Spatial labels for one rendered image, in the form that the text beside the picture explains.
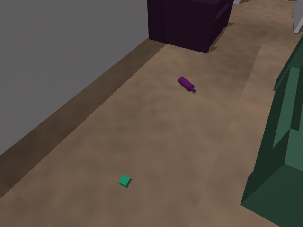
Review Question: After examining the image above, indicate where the sofa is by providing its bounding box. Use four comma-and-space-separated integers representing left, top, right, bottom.
240, 35, 303, 227

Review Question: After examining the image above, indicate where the armchair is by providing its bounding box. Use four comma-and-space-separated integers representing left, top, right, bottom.
147, 0, 234, 53

